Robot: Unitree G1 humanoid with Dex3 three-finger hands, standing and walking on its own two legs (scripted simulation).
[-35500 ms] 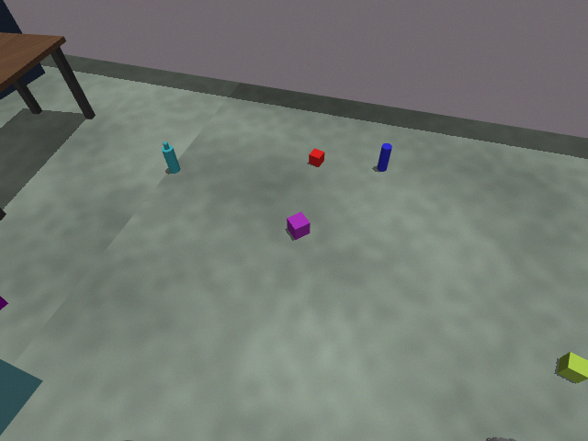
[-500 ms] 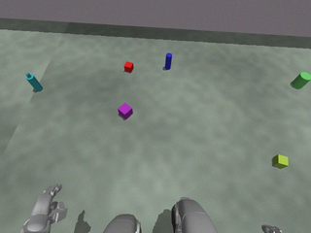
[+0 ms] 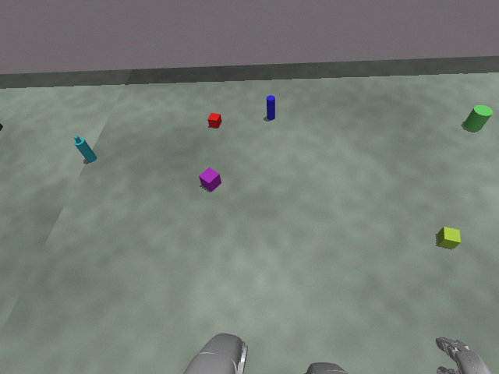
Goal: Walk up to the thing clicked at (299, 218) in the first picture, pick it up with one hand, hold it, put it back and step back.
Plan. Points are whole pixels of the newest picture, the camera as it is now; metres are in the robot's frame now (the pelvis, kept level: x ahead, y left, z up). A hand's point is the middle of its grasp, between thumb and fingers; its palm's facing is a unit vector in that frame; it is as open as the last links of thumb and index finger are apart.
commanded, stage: step back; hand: left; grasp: from above
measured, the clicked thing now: (210, 179) +1.01 +0.31 -0.73
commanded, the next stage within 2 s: stand in 1.04 s
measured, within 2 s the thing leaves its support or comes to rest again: neither
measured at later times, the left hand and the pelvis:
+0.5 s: hand out of the picture +0.01 +0.27 -0.14, palm faces +0.11 -0.92 -0.38, open 7.4 cm; pelvis -0.03 -0.01 +0.00, yaw +5 degrees
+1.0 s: hand out of the picture +0.07 +0.31 -0.15, palm faces +0.10 -0.93 -0.36, open 7.4 cm; pelvis +0.01 +0.03 +0.00, yaw +5 degrees
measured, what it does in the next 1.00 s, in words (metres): steps on the spot: left foot, then left foot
